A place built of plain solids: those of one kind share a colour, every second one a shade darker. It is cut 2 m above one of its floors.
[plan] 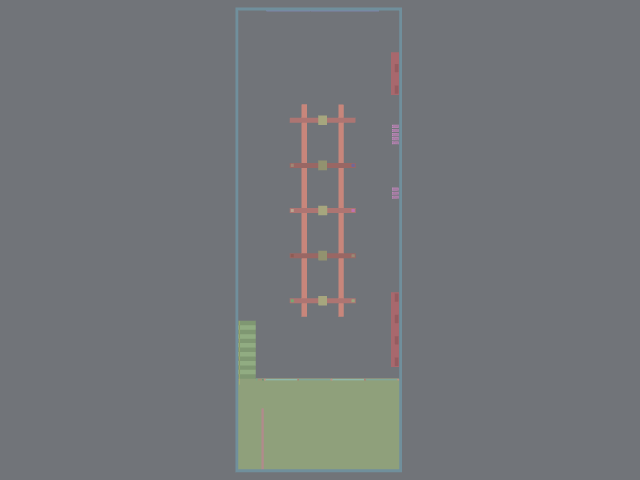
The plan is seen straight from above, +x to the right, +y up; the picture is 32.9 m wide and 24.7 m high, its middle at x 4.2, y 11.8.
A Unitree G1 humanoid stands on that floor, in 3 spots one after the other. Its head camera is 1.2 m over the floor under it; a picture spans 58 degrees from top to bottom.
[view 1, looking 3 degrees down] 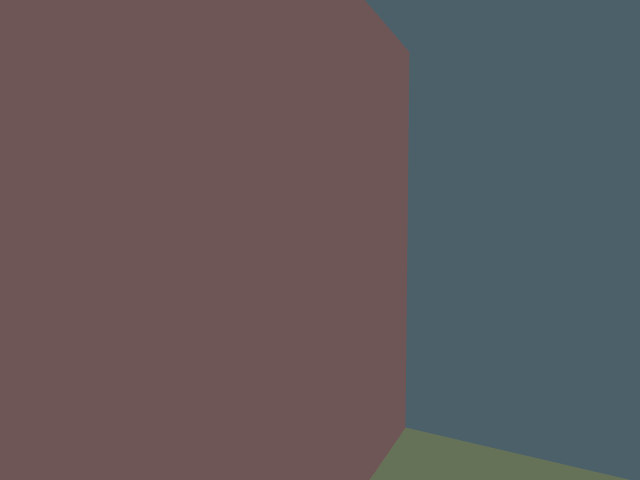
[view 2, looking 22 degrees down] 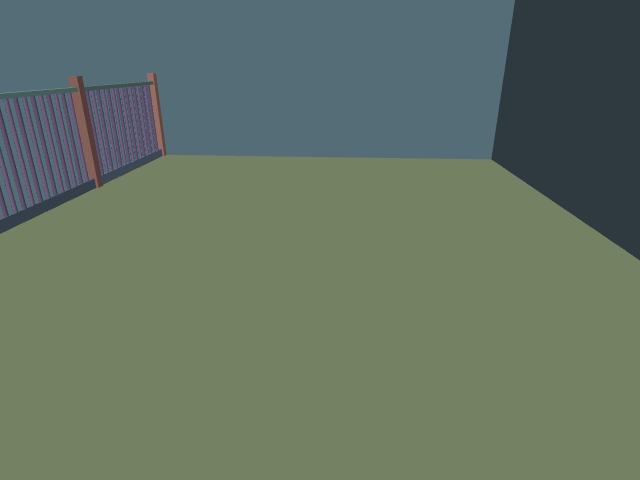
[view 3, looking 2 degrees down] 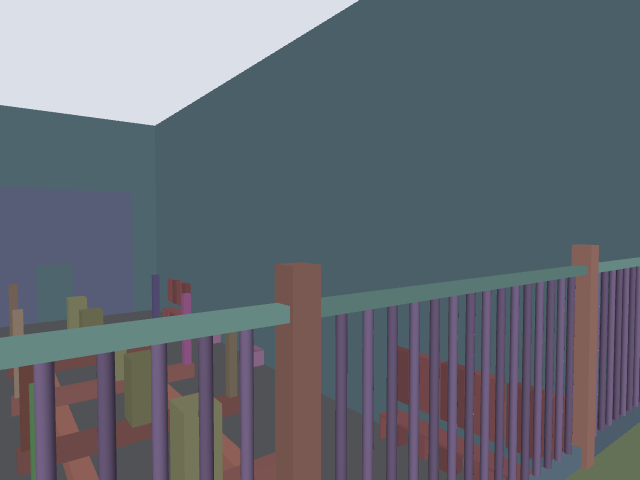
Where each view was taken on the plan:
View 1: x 0.49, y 2.36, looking -62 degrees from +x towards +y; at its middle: screen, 1.50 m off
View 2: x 2.20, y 1.93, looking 4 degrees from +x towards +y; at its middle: gal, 3.20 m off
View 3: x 2.45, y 3.69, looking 53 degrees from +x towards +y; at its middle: wall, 9.68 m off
